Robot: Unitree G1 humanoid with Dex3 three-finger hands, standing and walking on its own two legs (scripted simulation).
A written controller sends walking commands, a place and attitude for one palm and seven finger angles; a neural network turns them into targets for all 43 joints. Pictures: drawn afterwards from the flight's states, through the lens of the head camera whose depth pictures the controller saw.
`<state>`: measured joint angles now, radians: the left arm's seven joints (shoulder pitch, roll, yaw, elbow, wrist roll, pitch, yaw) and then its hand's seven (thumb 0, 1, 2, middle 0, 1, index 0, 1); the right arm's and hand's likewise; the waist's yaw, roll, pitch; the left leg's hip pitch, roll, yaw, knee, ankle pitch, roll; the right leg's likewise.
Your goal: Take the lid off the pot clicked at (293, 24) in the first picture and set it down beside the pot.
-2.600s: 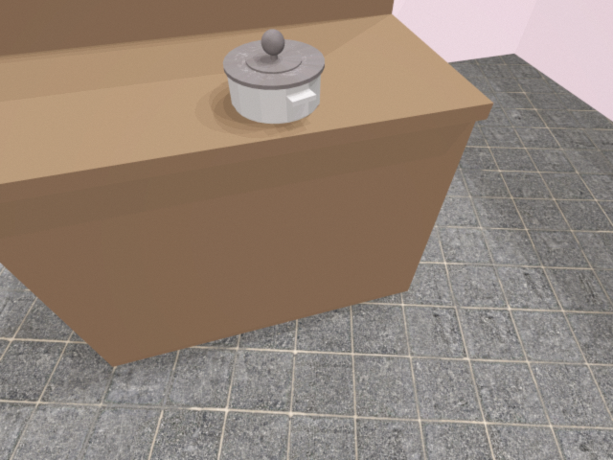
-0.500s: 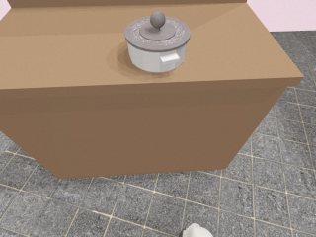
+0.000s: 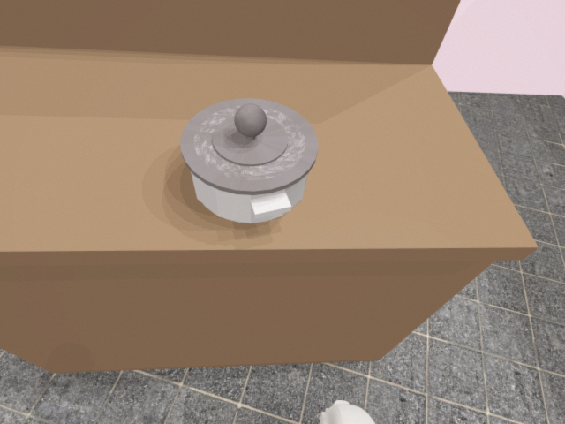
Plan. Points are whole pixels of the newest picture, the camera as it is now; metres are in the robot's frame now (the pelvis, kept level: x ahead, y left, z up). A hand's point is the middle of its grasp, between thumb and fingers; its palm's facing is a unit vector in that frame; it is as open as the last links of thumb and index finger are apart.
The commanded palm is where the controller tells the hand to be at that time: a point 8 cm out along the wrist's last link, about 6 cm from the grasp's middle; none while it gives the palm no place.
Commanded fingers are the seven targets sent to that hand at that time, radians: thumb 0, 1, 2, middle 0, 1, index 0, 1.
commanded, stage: come to a stop and stand still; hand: left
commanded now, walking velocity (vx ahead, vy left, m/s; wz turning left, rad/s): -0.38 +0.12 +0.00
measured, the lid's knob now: (250, 120) +0.48 +0.08 +0.16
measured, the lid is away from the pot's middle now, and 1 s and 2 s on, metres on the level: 0.00 0.00 0.00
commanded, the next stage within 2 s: look again from close up in 1.64 s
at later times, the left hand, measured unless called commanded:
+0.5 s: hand out of the picture +0.06 +0.21 -0.18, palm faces +0.08 -0.95 -0.32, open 7.4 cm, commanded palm none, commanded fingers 0.00 0.90 0.90 -0.20 -0.30 -0.20 -0.30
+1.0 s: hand out of the picture -0.03 +0.19 -0.18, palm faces +0.04 -0.99 -0.16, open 7.4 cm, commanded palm none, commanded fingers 0.00 0.90 0.90 -0.20 -0.30 -0.20 -0.30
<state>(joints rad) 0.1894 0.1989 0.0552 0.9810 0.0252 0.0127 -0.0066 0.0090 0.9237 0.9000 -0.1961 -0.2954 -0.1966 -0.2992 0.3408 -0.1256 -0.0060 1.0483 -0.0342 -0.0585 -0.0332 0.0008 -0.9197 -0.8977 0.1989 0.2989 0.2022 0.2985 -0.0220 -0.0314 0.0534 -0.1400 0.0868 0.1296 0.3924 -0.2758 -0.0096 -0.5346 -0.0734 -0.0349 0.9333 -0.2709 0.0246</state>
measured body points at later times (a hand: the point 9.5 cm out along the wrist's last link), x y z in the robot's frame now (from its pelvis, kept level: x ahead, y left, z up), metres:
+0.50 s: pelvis +0.01 -0.01 -0.03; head +0.01 -0.01 +0.42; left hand +0.05 +0.26 -0.16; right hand +0.17 -0.27 -0.14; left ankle +0.02 +0.11 -0.74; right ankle +0.10 -0.17 -0.75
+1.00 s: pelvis -0.01 +0.03 -0.01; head +0.00 +0.03 +0.44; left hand -0.04 +0.24 -0.17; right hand -0.02 -0.20 -0.16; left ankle -0.01 +0.13 -0.75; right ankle +0.01 -0.06 -0.75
